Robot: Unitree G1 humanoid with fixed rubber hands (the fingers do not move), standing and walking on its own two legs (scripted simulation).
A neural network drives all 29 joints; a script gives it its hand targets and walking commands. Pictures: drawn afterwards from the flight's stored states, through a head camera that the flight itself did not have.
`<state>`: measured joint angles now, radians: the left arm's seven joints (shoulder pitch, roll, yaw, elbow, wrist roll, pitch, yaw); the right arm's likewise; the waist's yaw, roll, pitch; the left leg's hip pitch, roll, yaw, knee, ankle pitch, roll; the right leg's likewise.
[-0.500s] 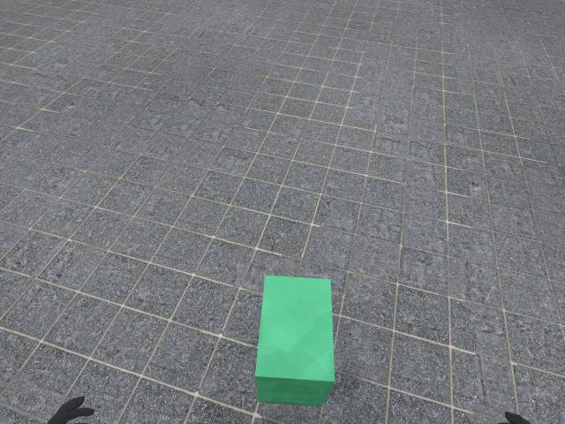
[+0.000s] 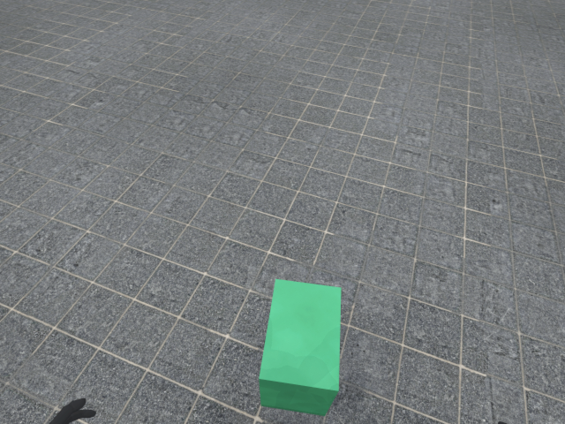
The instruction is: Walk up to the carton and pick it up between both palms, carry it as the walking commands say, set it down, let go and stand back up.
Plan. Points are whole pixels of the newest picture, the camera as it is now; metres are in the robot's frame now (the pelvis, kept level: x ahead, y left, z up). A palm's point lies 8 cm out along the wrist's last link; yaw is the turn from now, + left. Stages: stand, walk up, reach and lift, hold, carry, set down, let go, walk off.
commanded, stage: walk up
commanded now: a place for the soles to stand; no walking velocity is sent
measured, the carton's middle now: (300, 347) +0.47 -0.06 -0.62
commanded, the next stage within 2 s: reach and lift in 0.28 s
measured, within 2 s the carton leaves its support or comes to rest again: neither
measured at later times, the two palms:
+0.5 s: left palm (88, 401) +0.19 +0.29 -0.09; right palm out of the picture +0.13 -0.29 -0.08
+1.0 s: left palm (150, 357) +0.28 +0.24 -0.14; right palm (460, 384) +0.25 -0.28 -0.13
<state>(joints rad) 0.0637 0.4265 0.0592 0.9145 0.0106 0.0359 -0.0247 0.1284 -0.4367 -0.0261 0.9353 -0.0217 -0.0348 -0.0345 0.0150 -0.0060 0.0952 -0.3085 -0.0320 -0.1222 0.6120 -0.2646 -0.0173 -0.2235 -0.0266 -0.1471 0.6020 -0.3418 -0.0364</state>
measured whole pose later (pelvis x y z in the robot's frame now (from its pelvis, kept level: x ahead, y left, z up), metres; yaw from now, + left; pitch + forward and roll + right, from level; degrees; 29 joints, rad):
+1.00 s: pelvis -0.02 +0.02 -0.05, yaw -8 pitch +17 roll +0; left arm -0.23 0.22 0.14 0.55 -0.05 0.21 0.05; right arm -0.36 -0.35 -0.15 0.75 -0.03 0.17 0.07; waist 0.03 -0.01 0.06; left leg -0.86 0.00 0.02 0.93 -0.36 0.00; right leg -0.85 -0.01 -0.01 0.96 -0.40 0.00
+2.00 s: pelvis -0.05 +0.03 -0.12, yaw -8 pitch +47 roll -1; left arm -1.03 0.14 0.36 0.78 0.06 0.13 0.09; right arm -1.11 -0.27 -0.37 0.95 -0.08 0.09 0.05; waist 0.01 0.00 -0.08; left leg -1.64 0.01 0.01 1.13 -0.32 0.01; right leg -1.61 0.00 0.00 1.15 -0.36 0.01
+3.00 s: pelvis -0.09 +0.03 -0.36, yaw -7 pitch +39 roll +0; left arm -1.38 0.31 0.13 1.08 -0.19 0.07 0.14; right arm -1.43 -0.39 -0.10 1.15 0.19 0.06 -0.09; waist 0.00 0.01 0.29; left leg -2.23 0.00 0.01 2.08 -0.53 0.00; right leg -2.20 -0.01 -0.01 2.12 -0.60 -0.01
